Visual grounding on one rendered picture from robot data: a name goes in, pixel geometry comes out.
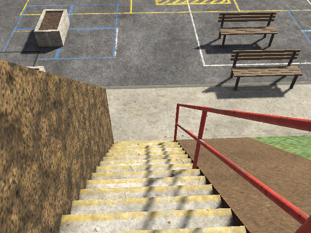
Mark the stairs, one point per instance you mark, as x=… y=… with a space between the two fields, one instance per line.
x=148 y=187

